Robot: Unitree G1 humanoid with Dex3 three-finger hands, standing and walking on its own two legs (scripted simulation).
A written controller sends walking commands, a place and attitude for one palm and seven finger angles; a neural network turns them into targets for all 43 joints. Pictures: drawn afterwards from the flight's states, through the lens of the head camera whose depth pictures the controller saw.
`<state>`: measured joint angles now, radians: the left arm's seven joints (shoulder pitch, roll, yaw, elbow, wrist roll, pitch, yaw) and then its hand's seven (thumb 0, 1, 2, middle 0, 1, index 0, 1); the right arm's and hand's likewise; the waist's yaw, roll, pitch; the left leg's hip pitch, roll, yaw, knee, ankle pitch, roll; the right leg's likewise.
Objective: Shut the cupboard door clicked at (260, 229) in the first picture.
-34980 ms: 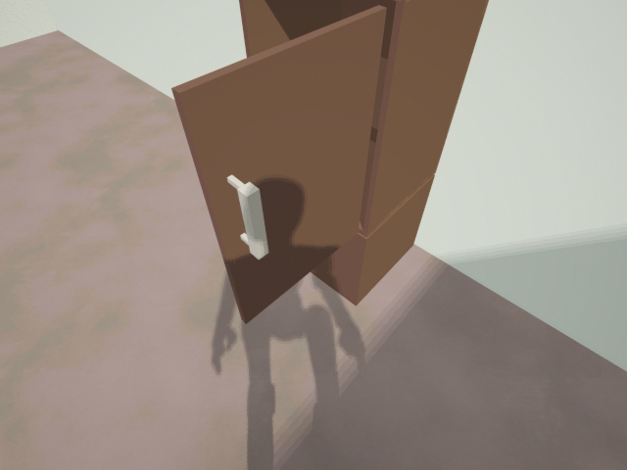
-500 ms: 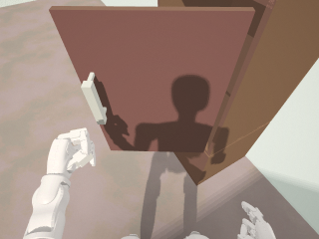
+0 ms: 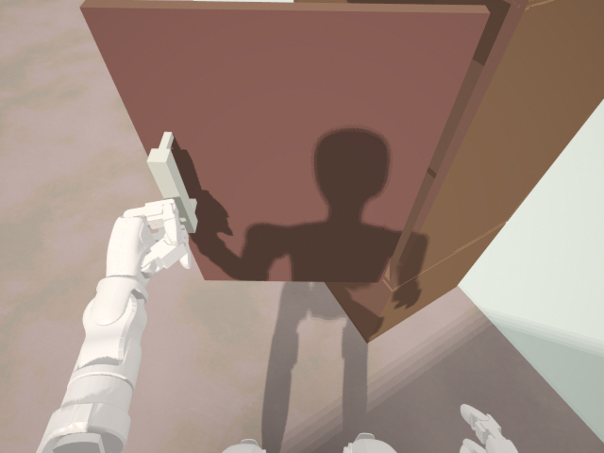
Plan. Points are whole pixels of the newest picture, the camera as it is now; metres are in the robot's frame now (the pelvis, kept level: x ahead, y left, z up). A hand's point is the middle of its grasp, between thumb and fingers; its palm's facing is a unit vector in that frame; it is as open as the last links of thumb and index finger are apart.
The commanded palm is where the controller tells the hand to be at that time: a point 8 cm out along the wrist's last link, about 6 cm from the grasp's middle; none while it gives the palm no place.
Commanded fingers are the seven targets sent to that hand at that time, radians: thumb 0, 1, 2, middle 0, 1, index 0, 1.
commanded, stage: bring the fist close to the handle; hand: left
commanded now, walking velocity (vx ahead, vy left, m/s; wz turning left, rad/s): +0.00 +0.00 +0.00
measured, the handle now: (178, 184) +0.47 +0.20 +0.06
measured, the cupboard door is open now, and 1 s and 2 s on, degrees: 59 54 40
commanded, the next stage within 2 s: push the door shut along its arc in 0.38 s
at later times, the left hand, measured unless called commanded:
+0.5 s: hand (187, 245) +0.36 +0.16 +0.07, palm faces -0.01 -1.00 -0.01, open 3.1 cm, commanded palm +0.34 +0.22 +0.07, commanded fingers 0.00 0.90 0.90 -1.30 -1.50 -1.30 -1.50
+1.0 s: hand (191, 208) +0.43 +0.17 +0.07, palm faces -0.11 -0.99 -0.02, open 3.1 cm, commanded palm +0.41 +0.21 +0.07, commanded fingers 0.00 0.90 0.90 -1.30 -1.50 -1.30 -1.50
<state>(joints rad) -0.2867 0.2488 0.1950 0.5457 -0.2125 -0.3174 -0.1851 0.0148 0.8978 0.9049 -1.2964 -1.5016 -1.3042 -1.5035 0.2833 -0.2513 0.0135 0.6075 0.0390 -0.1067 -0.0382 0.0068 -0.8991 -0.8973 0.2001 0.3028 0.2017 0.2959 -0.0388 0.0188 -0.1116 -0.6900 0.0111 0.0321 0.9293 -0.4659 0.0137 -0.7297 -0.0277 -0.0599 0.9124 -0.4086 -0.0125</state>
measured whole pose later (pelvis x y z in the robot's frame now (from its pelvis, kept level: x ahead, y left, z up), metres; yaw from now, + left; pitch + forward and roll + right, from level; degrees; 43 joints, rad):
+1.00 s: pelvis -0.02 +0.00 -0.01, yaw +0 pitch +16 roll +0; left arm -0.67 0.38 0.27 0.98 -0.19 -0.38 -0.33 0.01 0.88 0.92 -1.30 -1.50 -1.33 -1.50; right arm 0.32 -0.27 0.02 0.64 0.04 -0.04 -0.04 0.00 -0.90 -0.90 0.20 0.30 0.20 0.30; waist -0.09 0.01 -0.10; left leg -0.80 0.02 0.03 0.98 -0.45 0.01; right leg -0.83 -0.02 -0.06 0.95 -0.39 -0.02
